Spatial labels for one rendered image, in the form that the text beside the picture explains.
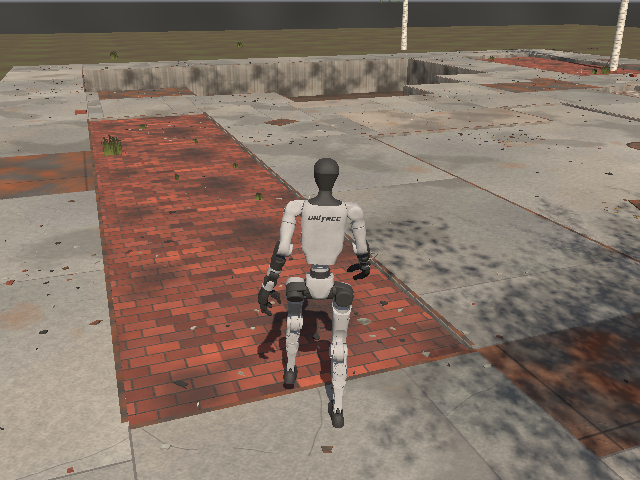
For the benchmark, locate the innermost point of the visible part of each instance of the right robot hand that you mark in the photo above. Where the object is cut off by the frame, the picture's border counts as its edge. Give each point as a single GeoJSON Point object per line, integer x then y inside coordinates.
{"type": "Point", "coordinates": [361, 275]}

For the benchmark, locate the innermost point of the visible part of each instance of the left robot foot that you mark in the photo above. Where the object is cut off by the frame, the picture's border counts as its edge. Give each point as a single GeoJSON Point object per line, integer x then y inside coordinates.
{"type": "Point", "coordinates": [290, 376]}

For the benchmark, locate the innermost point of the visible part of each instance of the robot left upper arm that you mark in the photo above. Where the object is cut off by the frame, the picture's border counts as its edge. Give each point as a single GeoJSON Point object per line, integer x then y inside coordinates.
{"type": "Point", "coordinates": [291, 210]}

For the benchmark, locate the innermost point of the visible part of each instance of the robot left shin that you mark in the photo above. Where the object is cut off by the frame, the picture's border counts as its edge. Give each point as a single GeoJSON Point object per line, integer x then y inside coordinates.
{"type": "Point", "coordinates": [292, 344]}

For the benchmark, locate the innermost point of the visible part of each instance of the robot right upper arm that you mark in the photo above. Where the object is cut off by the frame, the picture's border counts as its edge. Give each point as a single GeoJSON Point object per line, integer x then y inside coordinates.
{"type": "Point", "coordinates": [355, 213]}

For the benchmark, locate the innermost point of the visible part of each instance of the left robot forearm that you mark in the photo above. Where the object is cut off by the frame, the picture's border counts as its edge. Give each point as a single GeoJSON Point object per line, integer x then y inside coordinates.
{"type": "Point", "coordinates": [274, 270]}

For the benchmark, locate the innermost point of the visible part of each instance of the left robot hand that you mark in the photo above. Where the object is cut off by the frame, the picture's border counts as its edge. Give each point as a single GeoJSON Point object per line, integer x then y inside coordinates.
{"type": "Point", "coordinates": [263, 300]}

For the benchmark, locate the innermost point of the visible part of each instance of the right robot forearm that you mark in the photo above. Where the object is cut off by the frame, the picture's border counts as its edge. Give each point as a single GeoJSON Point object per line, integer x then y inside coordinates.
{"type": "Point", "coordinates": [364, 260]}

